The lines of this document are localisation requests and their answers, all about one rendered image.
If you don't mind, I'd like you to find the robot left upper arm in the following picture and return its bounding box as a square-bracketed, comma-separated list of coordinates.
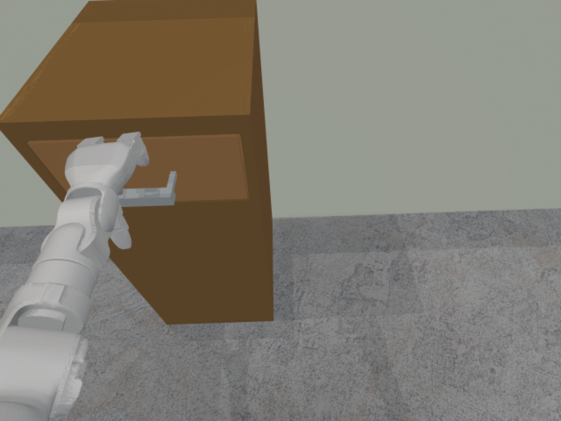
[0, 325, 89, 421]

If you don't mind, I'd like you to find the cabinet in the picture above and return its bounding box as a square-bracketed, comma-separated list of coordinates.
[0, 0, 273, 325]

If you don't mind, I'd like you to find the left robot forearm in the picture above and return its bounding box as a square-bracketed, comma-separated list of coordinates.
[0, 182, 119, 338]

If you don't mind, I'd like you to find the robot left hand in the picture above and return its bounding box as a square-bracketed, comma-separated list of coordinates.
[65, 132, 149, 249]

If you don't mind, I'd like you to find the drawer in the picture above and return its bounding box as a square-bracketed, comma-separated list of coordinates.
[27, 134, 248, 201]

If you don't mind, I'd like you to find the handle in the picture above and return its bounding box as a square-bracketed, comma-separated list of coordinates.
[118, 171, 177, 207]

